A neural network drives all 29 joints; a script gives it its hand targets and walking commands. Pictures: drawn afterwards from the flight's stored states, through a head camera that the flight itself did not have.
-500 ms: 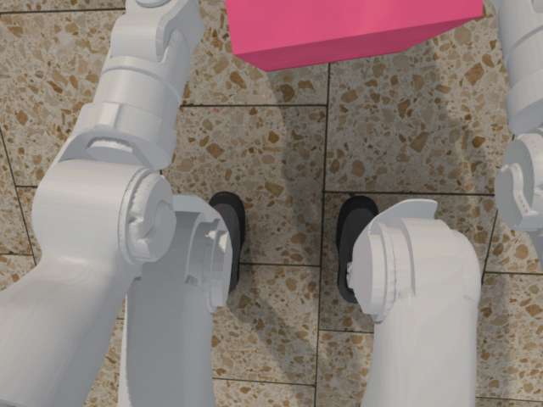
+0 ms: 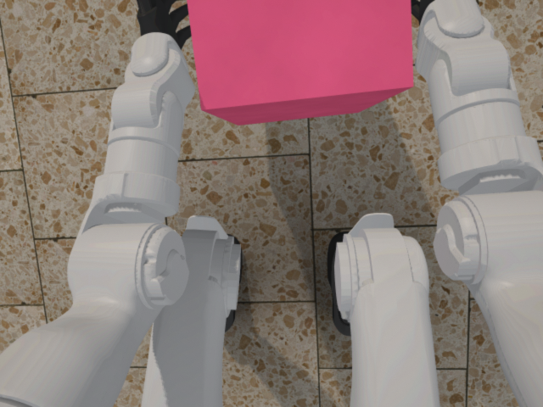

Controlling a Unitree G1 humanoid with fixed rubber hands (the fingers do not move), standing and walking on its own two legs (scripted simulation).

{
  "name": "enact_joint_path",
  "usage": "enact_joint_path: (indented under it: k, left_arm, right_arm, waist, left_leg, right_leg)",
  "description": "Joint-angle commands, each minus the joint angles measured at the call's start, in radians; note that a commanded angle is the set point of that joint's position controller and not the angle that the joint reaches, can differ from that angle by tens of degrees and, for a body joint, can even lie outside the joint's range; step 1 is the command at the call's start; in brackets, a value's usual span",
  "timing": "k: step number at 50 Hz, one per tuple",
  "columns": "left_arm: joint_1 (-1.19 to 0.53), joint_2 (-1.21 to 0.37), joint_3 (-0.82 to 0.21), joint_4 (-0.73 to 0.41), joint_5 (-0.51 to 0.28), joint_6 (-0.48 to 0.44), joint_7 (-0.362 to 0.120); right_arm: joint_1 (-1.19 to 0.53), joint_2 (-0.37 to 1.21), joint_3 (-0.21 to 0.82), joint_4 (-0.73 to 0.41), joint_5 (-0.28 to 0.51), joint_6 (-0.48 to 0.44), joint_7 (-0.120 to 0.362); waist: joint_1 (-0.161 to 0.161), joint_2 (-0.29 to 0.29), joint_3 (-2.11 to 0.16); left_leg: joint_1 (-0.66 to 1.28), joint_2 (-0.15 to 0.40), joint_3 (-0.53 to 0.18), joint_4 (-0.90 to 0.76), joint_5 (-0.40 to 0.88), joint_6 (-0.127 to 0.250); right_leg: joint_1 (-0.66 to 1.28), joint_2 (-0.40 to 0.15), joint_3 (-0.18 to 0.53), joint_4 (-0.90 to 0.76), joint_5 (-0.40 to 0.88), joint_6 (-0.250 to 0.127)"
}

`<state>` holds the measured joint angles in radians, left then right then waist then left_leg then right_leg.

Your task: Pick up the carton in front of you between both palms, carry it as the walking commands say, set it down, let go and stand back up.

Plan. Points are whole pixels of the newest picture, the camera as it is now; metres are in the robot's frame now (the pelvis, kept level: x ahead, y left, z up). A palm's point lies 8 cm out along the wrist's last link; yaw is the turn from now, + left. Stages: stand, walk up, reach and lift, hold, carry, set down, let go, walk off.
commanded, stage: reach and lift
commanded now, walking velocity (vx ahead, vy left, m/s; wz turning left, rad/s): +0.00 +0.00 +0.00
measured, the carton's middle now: (293, 34) +0.56 -0.04 -0.20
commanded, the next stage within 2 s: none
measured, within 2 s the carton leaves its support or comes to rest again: neither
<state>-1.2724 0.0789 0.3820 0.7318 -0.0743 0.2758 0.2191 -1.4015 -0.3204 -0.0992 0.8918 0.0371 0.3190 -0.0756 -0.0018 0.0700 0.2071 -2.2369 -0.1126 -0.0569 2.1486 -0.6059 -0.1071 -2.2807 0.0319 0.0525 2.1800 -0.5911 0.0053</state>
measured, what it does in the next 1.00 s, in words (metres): rises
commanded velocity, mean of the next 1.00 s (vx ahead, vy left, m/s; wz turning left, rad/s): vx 0.00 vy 0.00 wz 0.00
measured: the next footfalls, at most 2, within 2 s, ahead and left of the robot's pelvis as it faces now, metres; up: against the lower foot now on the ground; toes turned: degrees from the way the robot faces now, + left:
none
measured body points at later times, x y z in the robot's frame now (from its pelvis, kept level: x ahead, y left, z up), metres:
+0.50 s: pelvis -0.01 +0.01 +0.11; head +0.26 -0.03 +0.47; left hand +0.51 +0.11 +0.05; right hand +0.51 -0.19 +0.05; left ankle +0.11 +0.14 -0.35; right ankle +0.10 -0.12 -0.35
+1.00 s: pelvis +0.03 +0.01 +0.25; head +0.19 -0.02 +0.67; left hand +0.46 +0.12 +0.21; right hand +0.45 -0.18 +0.21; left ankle +0.11 +0.14 -0.35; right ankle +0.10 -0.12 -0.35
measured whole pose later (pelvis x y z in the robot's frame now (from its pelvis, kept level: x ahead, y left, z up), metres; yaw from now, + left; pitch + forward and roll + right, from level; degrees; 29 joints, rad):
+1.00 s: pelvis +0.03 +0.01 +0.25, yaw -4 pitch +32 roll +1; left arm -0.69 -0.14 0.47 0.56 0.21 0.37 0.07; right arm -0.74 0.05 -0.39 0.64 -0.26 0.40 0.00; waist 0.00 0.02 -0.23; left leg -1.42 -0.06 -0.07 1.32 -0.47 -0.04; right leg -1.44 0.04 0.06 1.32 -0.45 0.02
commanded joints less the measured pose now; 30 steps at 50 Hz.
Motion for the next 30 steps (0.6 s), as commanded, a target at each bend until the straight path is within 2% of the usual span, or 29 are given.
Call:
enact_joint_path:
  k: [1, 3, 6, 8, 10, 15, 20, 25, 30]
  left_arm:
    - [-0.797, -1.030, -0.541, -0.245, -0.101, 0.004, -0.301]
    - [-0.744, -1.022, -0.493, -0.188, -0.046, 0.018, -0.304]
    - [-0.671, -1.000, -0.352, -0.072, 0.075, 0.042, -0.310]
    - [-0.646, -0.983, -0.259, -0.013, 0.146, 0.056, -0.310]
    - [-0.640, -0.986, -0.212, 0.013, 0.185, 0.066, -0.313]
    - [-0.656, -1.044, -0.220, -0.001, 0.199, 0.084, -0.332]
    - [-0.643, -1.134, -0.327, -0.063, 0.149, 0.108, -0.361]
    - [-0.562, -1.190, -0.439, -0.127, 0.097, 0.128, -0.384]
    - [-0.432, -1.213, -0.498, -0.148, 0.078, 0.132, -0.399]
  right_arm:
    - [-0.516, 1.159, 0.325, -0.267, 0.088, -0.005, 0.291]
    - [-0.445, 1.179, 0.270, -0.180, 0.041, 0.013, 0.300]
    - [-0.407, 1.181, 0.153, -0.044, -0.041, 0.030, 0.326]
    - [-0.415, 1.163, 0.080, 0.017, -0.091, 0.040, 0.340]
    - [-0.426, 1.158, 0.030, 0.043, -0.125, 0.045, 0.348]
    - [-0.426, 1.170, -0.027, 0.048, -0.171, 0.052, 0.354]
    - [-0.401, 1.228, 0.024, -0.034, -0.158, 0.067, 0.359]
    - [-0.341, 1.308, 0.134, -0.142, -0.106, 0.088, 0.362]
    - [-0.246, 1.375, 0.220, -0.203, -0.067, 0.097, 0.354]
  waist:
    - [-0.059, -0.183, -1.652]
    - [-0.041, -0.160, -1.489]
    - [0.005, -0.141, -1.238]
    - [0.028, -0.146, -1.138]
    - [0.032, -0.150, -1.129]
    - [-0.001, -0.121, -1.222]
    - [-0.038, -0.075, -1.388]
    - [-0.037, -0.075, -1.509]
    - [-0.017, -0.108, -1.494]
  left_leg:
    - [0.488, -0.080, 0.202, -0.189, 0.457, 0.052]
    - [0.491, -0.081, 0.195, -0.239, 0.366, 0.058]
    - [0.494, -0.077, 0.184, -0.318, 0.215, 0.071]
    - [0.497, -0.074, 0.179, -0.370, 0.141, 0.081]
    - [0.521, -0.072, 0.176, -0.414, 0.110, 0.085]
    - [0.602, -0.073, 0.167, -0.493, 0.110, 0.076]
    - [0.722, -0.077, 0.164, -0.550, 0.178, 0.062]
    - [0.819, -0.079, 0.163, -0.599, 0.278, 0.055]
    - [0.862, -0.080, 0.152, -0.659, 0.332, 0.060]
  right_leg:
    - [1.116, 0.087, -0.104, -0.231, 0.709, 0.011]
    - [0.935, 0.096, -0.116, -0.295, 0.533, 0.015]
    - [0.695, 0.099, -0.123, -0.384, 0.270, 0.009]
    - [0.623, 0.102, -0.121, -0.433, 0.154, 0.003]
    - [0.623, 0.106, -0.123, -0.474, 0.105, 0.000]
    - [0.702, 0.113, -0.134, -0.544, 0.108, -0.005]
    - [0.835, 0.117, -0.142, -0.595, 0.197, -0.007]
    - [0.981, 0.121, -0.138, -0.638, 0.318, 0.001]
    - [1.095, 0.125, -0.123, -0.696, 0.389, 0.015]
